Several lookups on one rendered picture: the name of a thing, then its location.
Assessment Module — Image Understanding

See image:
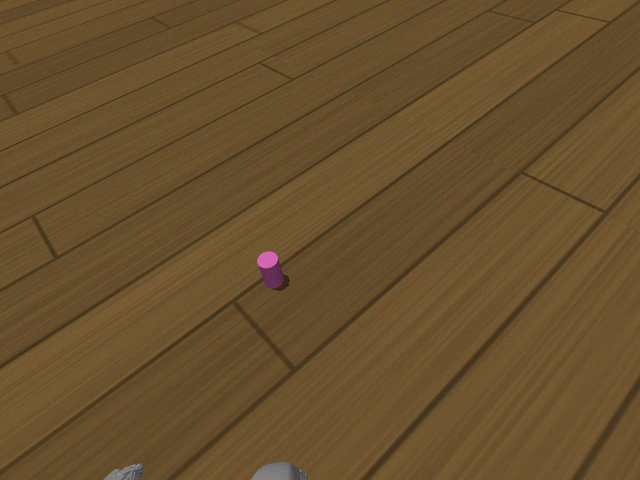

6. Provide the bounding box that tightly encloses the can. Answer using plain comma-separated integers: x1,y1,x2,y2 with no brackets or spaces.
257,251,284,289

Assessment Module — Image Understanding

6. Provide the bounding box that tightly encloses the left robot hand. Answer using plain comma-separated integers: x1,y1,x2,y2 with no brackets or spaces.
103,464,144,480

